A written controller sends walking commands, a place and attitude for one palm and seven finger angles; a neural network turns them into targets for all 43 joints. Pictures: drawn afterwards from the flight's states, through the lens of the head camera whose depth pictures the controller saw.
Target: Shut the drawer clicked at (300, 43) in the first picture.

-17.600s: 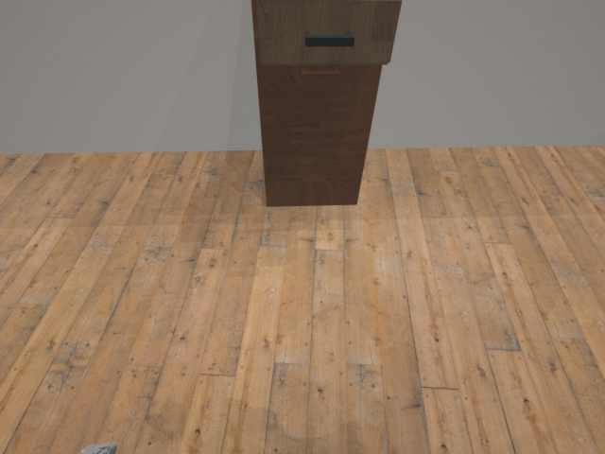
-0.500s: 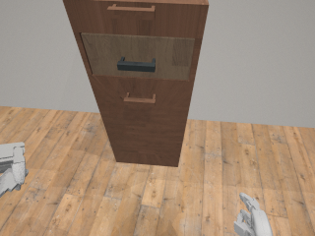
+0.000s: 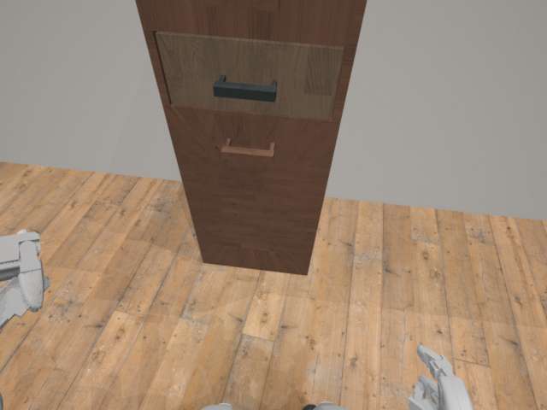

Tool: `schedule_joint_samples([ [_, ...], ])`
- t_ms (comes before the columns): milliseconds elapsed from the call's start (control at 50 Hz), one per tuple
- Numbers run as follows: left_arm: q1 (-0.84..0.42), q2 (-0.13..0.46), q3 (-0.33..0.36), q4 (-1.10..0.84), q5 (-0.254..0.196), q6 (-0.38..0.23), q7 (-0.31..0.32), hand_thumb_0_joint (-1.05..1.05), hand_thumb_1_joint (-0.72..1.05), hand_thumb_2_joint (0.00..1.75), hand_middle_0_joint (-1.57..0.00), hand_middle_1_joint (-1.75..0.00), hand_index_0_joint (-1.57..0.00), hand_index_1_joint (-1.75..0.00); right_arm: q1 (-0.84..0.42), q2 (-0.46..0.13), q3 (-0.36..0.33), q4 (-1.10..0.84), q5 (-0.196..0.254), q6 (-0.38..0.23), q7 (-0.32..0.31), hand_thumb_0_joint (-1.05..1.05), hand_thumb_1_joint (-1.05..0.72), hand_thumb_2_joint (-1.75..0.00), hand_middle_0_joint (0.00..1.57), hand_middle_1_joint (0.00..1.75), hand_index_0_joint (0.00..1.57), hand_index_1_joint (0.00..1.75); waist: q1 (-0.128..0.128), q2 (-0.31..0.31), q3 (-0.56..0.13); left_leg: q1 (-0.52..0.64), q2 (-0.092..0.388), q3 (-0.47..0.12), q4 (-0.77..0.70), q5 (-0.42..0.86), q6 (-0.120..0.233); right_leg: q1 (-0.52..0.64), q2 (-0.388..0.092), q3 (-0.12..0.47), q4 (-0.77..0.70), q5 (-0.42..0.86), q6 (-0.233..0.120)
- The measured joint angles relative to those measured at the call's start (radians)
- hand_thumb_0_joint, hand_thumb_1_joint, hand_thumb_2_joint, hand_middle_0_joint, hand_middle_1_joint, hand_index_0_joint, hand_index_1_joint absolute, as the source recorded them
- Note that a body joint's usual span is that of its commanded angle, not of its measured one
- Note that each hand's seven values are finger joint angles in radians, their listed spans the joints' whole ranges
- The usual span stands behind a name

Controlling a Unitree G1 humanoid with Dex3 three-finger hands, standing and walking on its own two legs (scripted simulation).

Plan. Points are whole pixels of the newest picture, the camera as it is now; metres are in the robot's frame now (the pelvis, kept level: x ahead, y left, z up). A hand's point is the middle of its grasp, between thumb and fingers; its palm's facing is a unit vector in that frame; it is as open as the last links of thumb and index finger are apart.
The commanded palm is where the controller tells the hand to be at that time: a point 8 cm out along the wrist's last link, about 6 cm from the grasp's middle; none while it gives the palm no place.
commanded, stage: step back with the hand held close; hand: left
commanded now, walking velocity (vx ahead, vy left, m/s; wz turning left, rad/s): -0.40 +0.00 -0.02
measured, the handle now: (246, 86) +0.72 +0.10 +0.10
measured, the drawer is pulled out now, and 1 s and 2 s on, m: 0.00 0.00 0.00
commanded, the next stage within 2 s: stop stepping back and stand still in 0.40 s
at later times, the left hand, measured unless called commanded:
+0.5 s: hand out of the picture +0.11 +0.26 +0.18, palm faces +0.33 -0.81 -0.48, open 3.2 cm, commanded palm +0.04 +0.29 +0.20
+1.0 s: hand out of the picture +0.02 +0.23 +0.18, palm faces +0.34 -0.83 -0.44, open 3.2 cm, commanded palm -0.04 +0.27 +0.20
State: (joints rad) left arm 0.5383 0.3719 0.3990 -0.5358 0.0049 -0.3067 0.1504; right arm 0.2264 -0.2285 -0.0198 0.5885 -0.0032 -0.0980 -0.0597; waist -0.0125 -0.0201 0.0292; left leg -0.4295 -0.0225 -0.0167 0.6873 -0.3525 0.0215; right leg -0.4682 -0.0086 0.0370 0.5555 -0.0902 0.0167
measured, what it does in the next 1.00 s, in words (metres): walks backwards: right foot, then left foot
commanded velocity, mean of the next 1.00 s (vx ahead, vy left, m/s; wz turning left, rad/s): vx -0.07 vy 0.02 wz -0.05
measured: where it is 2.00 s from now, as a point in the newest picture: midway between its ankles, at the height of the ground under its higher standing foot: outside the picture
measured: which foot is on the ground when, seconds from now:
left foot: down 0.00-0.24, up 0.26-0.36, down 0.38-0.70, up 0.72-0.88, down 0.90-1.00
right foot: down 0.00-0.04, up 0.06-0.14, down 0.16-0.40, up 0.42-0.68, down 0.70-1.00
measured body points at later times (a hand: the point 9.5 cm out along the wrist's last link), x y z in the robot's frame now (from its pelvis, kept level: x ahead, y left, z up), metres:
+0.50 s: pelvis -0.09 +0.01 +0.02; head -0.06 +0.04 +0.47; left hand +0.09 +0.30 +0.21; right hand +0.13 -0.21 -0.04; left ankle -0.03 +0.10 -0.72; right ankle -0.09 -0.11 -0.68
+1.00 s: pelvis -0.19 +0.00 +0.01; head -0.22 +0.01 +0.46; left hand +0.00 +0.27 +0.20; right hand -0.12 -0.28 -0.07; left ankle -0.15 +0.12 -0.72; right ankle -0.21 -0.11 -0.71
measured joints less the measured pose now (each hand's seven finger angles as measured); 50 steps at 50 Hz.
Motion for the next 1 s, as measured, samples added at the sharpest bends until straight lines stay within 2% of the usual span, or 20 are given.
schedule_joint_samples([
  [60, 0.017, 0.017, 0.004, -0.015, -0.001, -0.001, 0.003, 0.01, 0.89, 0.9, -1.41, -1.6, -1.41, -1.59, -0.01, 0.0, -0.001, -0.013, 0.002, 0.012, -0.007, 0.01, -0.9, -0.9, 0.21, 0.3, 0.2, 0.3, -0.013, -0.004, 0.004, -0.007, 0.006, 0.004, -0.043, 0.098, 0.0, -0.018, 0.005, 0.003, 0.006, -0.046, 0.01],
  [100, 0.024, 0.036, 0.015, -0.015, 0.012, -0.001, -0.001, 0.01, 0.89, 0.9, -1.41, -1.6, -1.41, -1.59, 0.003, 0.006, -0.008, -0.027, 0.004, -0.001, -0.015, 0.01, -0.9, -0.9, 0.21, 0.3, 0.2, 0.3, -0.031, 0.02, 0.004, -0.018, 0.029, -0.011, -0.052, 0.167, 0.006, -0.021, 0.043, 0.007, 0.123, -0.096, 0.02],
  [140, 0.034, 0.058, 0.03, -0.011, 0.019, -0.005, -0.008, 0.01, 0.89, 0.9, -1.41, -1.6, -1.41, -1.59, 0.027, 0.024, -0.014, -0.023, 0.007, -0.021, -0.018, 0.01, -0.9, -0.9, 0.21, 0.3, 0.2, 0.3, -0.033, 0.028, -0.018, -0.034, 0.041, -0.029, -0.051, 0.161, -0.005, 0.026, 0.082, 0.012, 0.218, -0.151, 0.022],
  [200, 0.059, 0.065, 0.065, -0.021, 0.009, -0.022, -0.009, 0.01, 0.89, 0.9, -1.41, -1.6, -1.41, -1.59, 0.046, 0.039, -0.003, -0.019, 0.001, -0.055, -0.012, 0.01, -0.9, -0.9, 0.21, 0.3, 0.2, 0.3, -0.011, 0.012, -0.062, -0.084, 0.06, -0.002, -0.054, 0.174, -0.009, 0.135, 0.099, 0.033, 0.114, -0.269, -0.017],
  [240, 0.052, 0.03, 0.059, -0.021, 0.0, -0.033, -0.008, 0.01, 0.89, 0.9, -1.41, -1.6, -1.41, -1.59, 0.005, 0.029, 0.002, 0.003, -0.008, -0.066, -0.004, 0.01, -0.9, -0.9, 0.21, 0.3, 0.2, 0.3, 0.015, 0.02, -0.039, -0.101, 0.073, 0.006, -0.06, 0.193, -0.024, 0.129, 0.111, 0.047, 0.074, -0.279, -0.05],
  [280, 0.035, 0.002, 0.016, -0.014, 0.002, -0.022, -0.011, 0.01, 0.89, 0.9, -1.41, -1.6, -1.41, -1.59, -0.03, 0.022, -0.001, 0.032, -0.005, -0.053, 0.003, 0.01, -0.9, -0.9, 0.21, 0.3, 0.2, 0.3, 0.022, 0.026, -0.015, -0.095, 0.057, 0.003, -0.028, 0.129, -0.036, 0.136, 0.104, 0.045, 0.046, -0.214, -0.034],
  [340, 0.036, 0.009, -0.018, -0.022, 0.007, 0.01, -0.024, 0.01, 0.89, 0.9, -1.41, -1.6, -1.41, -1.59, -0.054, 0.032, 0.002, 0.042, -0.003, -0.017, 0.002, 0.01, -0.9, -0.9, 0.21, 0.3, 0.2, 0.3, 0.029, -0.012, -0.027, -0.053, 0.014, 0.028, 0.013, 0.05, -0.036, 0.142, 0.073, 0.061, -0.012, -0.176, -0.025],
  [380, 0.048, 0.021, -0.017, -0.04, 0.0, 0.027, -0.028, 0.01, 0.89, 0.9, -1.41, -1.6, -1.41, -1.59, -0.065, 0.03, 0.013, 0.018, -0.002, -0.004, -0.004, 0.01, -0.9, -0.9, 0.21, 0.3, 0.2, 0.3, 0.024, -0.016, -0.036, 0.025, 0.015, 0.04, -0.102, 0.177, -0.03, 0.131, 0.074, 0.066, -0.03, -0.153, -0.016],
  [420, 0.032, 0.051, -0.007, -0.044, -0.006, 0.034, -0.032, 0.01, 0.89, 0.9, -1.41, -1.6, -1.41, -1.59, -0.088, 0.04, 0.008, -0.001, 0.003, -0.002, -0.007, 0.01, -0.9, -0.9, 0.21, 0.3, 0.2, 0.3, 0.016, -0.032, -0.023, 0.05, 0.002, 0.048, -0.173, 0.163, 0.014, 0.101, 0.064, 0.064, 0.011, -0.169, -0.004],
  [440, 0.025, 0.064, -0.002, -0.038, -0.012, 0.037, -0.035, 0.01, 0.89, 0.9, -1.41, -1.6, -1.41, -1.59, -0.1, 0.05, 0.007, -0.009, 0.001, -0.002, -0.005, 0.01, -0.9, -0.9, 0.21, 0.3, 0.2, 0.3, 0.019, -0.043, -0.014, 0.051, -0.003, 0.057, -0.187, 0.171, 0.024, 0.079, 0.063, 0.062, 0.073, -0.233, 0.0],
  [500, 0.035, 0.071, 0.006, -0.045, -0.032, 0.056, -0.037, 0.01, 0.89, 0.9, -1.41, -1.6, -1.41, -1.59, -0.119, 0.066, 0.017, -0.028, -0.012, -0.03, 0.008, 0.01, -0.9, -0.9, 0.21, 0.3, 0.2, 0.3, 0.031, -0.027, 0.001, 0.056, 0.029, 0.077, -0.227, 0.221, 0.028, 0.03, 0.088, 0.025, 0.283, -0.37, 0.005],
  [580, 0.07, 0.045, -0.008, -0.084, -0.044, 0.081, -0.031, 0.01, 0.89, 0.9, -1.41, -1.6, -1.41, -1.59, -0.109, 0.079, 0.039, -0.038, -0.011, -0.058, 0.027, 0.01, -0.9, -0.9, 0.21, 0.3, 0.2, 0.3, 0.045, 0.0, 0.0, 0.068, 0.082, 0.109, -0.276, 0.276, 0.02, 0.069, 0.075, -0.042, 0.328, -0.391, 0.016],
  [660, 0.089, 0.044, -0.016, -0.085, -0.044, 0.12, -0.017, 0.01, 0.89, 0.9, -1.41, -1.6, -1.41, -1.59, -0.056, 0.086, 0.058, -0.054, -0.009, -0.048, 0.02, 0.01, -0.9, -0.9, 0.21, 0.3, 0.2, 0.3, 0.021, 0.0, -0.027, 0.047, 0.092, 0.116, -0.291, 0.278, 0.005, 0.223, 0.04, -0.095, 0.097, -0.397, -0.008],
  [700, 0.094, 0.061, 0.001, -0.088, -0.042, 0.132, -0.011, 0.01, 0.89, 0.9, -1.41, -1.6, -1.41, -1.59, -0.035, 0.085, 0.064, -0.062, -0.011, -0.032, 0.016, 0.01, -0.9, -0.9, 0.21, 0.3, 0.2, 0.3, 0.016, -0.034, -0.042, -0.016, 0.072, 0.129, -0.216, 0.158, -0.019, 0.274, 0.018, -0.073, -0.059, -0.361, -0.05],
  [740, 0.082, 0.053, -0.005, -0.078, -0.038, 0.136, -0.01, 0.01, 0.89, 0.9, -1.41, -1.6, -1.41, -1.59, -0.028, 0.059, 0.061, -0.027, -0.018, -0.011, 0.016, 0.01, -0.9, -0.9, 0.21, 0.3, 0.2, 0.3, 0.024, -0.025, -0.038, -0.071, 0.065, 0.09, -0.05, 0.071, -0.035, 0.247, 0.024, -0.064, -0.053, -0.205, -0.065],
  [800, 0.078, 0.033, -0.028, -0.049, -0.034, 0.129, -0.002, 0.01, 0.89, 0.9, -1.41, -1.6, -1.41, -1.59, 0.031, 0.03, 0.048, 0.038, -0.011, 0.012, 0.005, 0.01, -0.9, -0.9, 0.21, 0.3, 0.2, 0.3, 0.023, -0.029, -0.077, -0.073, 0.046, 0.065, 0.121, 0.029, -0.039, 0.249, 0.019, -0.055, -0.058, -0.198, -0.055],
  [840, 0.078, 0.019, -0.036, -0.034, -0.029, 0.124, 0.007, 0.01, 0.89, 0.9, -1.41, -1.6, -1.41, -1.59, 0.077, 0.012, 0.037, 0.062, -0.008, 0.013, -0.009, 0.01, -0.9, -0.9, 0.21, 0.3, 0.2, 0.3, 0.015, -0.036, -0.106, -0.016, 0.048, 0.074, 0.085, 0.01, -0.028, 0.247, 0.012, -0.055, -0.062, -0.202, -0.05],
  [900, 0.069, 0.003, -0.044, -0.016, -0.02, 0.111, 0.016, 0.01, 0.89, 0.9, -1.41, -1.6, -1.41, -1.59, 0.129, -0.027, 0.015, 0.074, -0.007, -0.005, -0.033, 0.01, -0.9, -0.9, 0.21, 0.3, 0.2, 0.3, -0.007, -0.015, -0.124, 0.12, 0.064, 0.073, -0.106, -0.012, -0.001, 0.227, 0.015, -0.07, -0.022, -0.218, -0.041],
  [920, 0.06, 0.002, -0.044, -0.01, -0.02, 0.107, 0.017, 0.01, 0.89, 0.9, -1.41, -1.6, -1.41, -1.59, 0.134, -0.035, 0.006, 0.079, -0.006, -0.012, -0.04, 0.01, -0.9, -0.9, 0.21, 0.3, 0.2, 0.3, -0.018, -0.011, -0.117, 0.134, 0.063, 0.069, -0.147, 0.057, -0.004, 0.217, 0.011, -0.077, 0.006, -0.229, -0.036],
  [1000, 0.069, 0.018, -0.012, 0.024, -0.014, 0.097, 0.019, 0.01, 0.89, 0.9, -1.41, -1.6, -1.41, -1.59, 0.12, -0.021, 0.0, 0.08, -0.004, -0.029, -0.049, 0.01, -0.9, -0.9, 0.2, 0.3, 0.2, 0.3, -0.036, -0.027, -0.087, 0.142, 0.049, 0.098, -0.126, 0.102, -0.017, 0.187, -0.005, -0.056, 0.115, -0.311, -0.023],
])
